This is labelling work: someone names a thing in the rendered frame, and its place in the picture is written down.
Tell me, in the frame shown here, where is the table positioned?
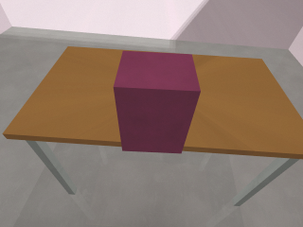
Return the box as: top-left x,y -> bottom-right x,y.
2,46 -> 303,206

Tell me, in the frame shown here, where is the carton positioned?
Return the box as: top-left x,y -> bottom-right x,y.
114,50 -> 201,154

